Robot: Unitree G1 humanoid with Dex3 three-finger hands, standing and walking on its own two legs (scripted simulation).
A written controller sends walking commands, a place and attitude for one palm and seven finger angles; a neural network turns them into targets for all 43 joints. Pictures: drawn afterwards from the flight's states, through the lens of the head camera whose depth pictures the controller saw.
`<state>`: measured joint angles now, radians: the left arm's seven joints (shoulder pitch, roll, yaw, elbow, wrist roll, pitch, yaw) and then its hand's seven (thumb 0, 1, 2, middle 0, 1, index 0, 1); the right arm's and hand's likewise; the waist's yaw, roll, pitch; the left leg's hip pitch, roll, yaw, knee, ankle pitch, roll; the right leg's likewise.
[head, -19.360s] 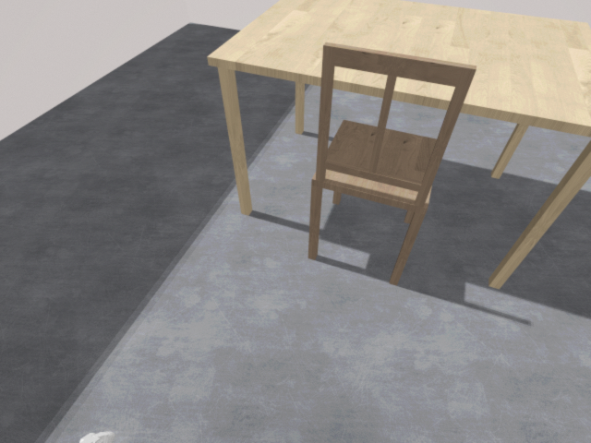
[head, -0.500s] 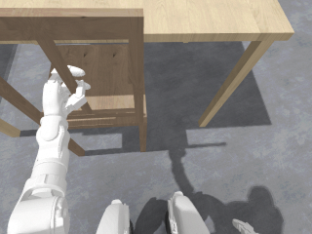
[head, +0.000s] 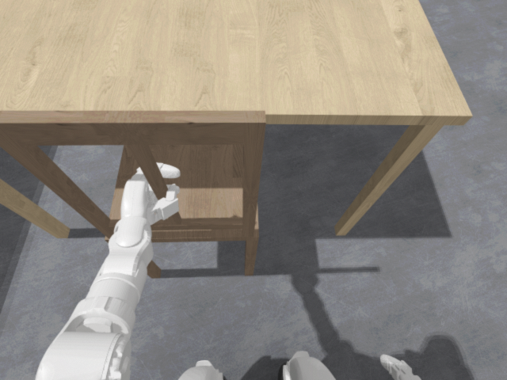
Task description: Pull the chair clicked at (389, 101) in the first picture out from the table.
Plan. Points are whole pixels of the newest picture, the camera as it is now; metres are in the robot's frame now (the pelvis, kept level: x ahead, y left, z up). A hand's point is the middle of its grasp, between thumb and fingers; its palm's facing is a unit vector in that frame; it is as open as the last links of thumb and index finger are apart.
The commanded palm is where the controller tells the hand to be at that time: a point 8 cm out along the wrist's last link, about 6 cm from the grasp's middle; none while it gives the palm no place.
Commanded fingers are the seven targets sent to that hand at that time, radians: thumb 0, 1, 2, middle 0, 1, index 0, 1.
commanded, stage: step backward, pulling the chair out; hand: left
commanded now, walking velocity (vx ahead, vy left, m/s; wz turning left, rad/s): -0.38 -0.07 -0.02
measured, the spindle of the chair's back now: (161, 190) +0.44 +0.16 -0.05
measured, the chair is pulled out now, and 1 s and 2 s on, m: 0.03 0.17 0.29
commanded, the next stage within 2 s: none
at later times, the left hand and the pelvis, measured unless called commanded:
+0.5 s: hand (185, 224) +0.36 +0.11 -0.04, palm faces -0.01 -0.99 -0.14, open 5.0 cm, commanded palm +0.34 +0.16 -0.04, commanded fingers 0.00 0.90 0.90 -0.50 -1.45 -0.50 -1.45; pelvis -0.03 -0.01 +0.02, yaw -2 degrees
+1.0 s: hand (198, 280) +0.27 +0.08 -0.04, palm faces -0.02 -0.99 -0.15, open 5.0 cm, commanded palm +0.27 +0.13 -0.03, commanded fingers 0.00 0.90 0.90 -0.50 -1.45 -0.50 -1.45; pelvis -0.10 -0.02 +0.02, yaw +0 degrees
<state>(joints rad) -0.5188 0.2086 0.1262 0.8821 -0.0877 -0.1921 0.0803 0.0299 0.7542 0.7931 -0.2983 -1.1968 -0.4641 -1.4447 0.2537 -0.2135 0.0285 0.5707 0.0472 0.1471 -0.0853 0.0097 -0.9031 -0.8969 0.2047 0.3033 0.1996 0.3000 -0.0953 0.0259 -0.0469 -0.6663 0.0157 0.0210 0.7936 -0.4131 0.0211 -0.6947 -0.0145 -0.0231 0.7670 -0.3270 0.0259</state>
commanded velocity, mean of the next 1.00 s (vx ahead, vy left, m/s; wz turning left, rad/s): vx -0.38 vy -0.02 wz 0.04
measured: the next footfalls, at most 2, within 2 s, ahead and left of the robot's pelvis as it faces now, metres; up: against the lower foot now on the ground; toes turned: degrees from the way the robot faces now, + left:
left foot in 1.44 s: -0.11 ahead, +0.13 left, +0.00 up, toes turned +2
right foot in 1.58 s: -0.07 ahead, -0.13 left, +0.00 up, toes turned -3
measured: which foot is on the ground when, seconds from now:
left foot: down 0.00-1.00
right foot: down 0.00-1.00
